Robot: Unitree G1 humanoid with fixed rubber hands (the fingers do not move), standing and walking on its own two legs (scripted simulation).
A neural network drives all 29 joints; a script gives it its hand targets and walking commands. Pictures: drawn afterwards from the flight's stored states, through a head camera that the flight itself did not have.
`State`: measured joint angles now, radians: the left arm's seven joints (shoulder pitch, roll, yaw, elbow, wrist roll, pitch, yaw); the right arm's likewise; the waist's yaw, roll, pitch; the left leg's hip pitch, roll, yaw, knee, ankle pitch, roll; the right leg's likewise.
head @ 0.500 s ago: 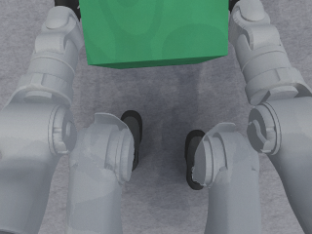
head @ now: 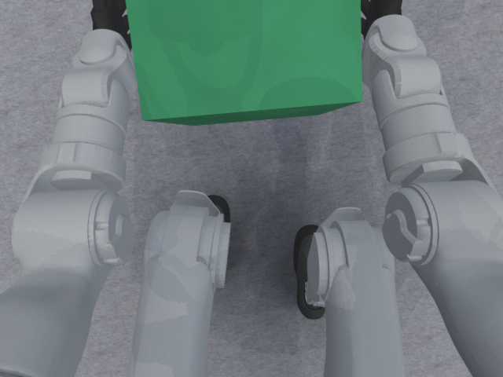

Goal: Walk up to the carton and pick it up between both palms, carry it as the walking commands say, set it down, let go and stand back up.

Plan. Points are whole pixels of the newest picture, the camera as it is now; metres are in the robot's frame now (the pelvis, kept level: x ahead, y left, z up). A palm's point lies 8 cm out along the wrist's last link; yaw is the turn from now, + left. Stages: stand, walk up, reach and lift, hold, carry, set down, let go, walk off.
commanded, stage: reach and lift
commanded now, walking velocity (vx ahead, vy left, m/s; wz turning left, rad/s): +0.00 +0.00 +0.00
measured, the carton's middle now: (246, 28) +0.56 +0.08 -0.19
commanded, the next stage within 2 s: none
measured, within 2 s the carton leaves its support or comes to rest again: neither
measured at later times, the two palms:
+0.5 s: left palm (85, 22) +0.50 +0.25 -0.08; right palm (399, 2) +0.55 -0.08 -0.07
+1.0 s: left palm (36, 9) +0.48 +0.24 +0.00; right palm out of the picture +0.53 -0.08 +0.01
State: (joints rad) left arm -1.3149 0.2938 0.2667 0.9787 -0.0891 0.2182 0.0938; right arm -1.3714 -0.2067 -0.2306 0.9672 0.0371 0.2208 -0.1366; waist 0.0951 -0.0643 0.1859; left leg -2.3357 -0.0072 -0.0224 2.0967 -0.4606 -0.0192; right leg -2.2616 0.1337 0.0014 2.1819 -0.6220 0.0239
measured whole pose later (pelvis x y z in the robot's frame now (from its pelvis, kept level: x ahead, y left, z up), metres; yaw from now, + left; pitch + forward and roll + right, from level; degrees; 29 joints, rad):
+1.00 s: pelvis +0.01 +0.00 +0.09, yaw +0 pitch +45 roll -2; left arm -1.07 0.13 0.44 0.70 0.12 0.39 0.03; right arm -1.14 -0.08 -0.39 0.78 -0.12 0.33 -0.06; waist 0.09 -0.05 -0.09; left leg -2.14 -0.07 -0.07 1.79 -0.43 -0.04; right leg -2.06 0.16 0.03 1.85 -0.57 0.04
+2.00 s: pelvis +0.04 +0.00 +0.22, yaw +1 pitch +38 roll -1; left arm -0.78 0.03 0.44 0.65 0.15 0.36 0.02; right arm -0.84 0.00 -0.37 0.73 -0.15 0.30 -0.03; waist 0.07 -0.05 -0.20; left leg -1.64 -0.09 -0.11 1.40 -0.41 -0.04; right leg -1.57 0.15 0.07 1.44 -0.52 0.01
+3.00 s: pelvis +0.08 +0.00 +0.35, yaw +2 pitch +23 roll +0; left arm -0.45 -0.07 0.40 0.51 0.20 0.37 -0.03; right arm -0.51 0.08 -0.34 0.59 -0.22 0.32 0.05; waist 0.07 -0.04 -0.15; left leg -0.94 -0.07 -0.12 0.79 -0.26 -0.02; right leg -0.88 0.10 0.13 0.83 -0.36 0.00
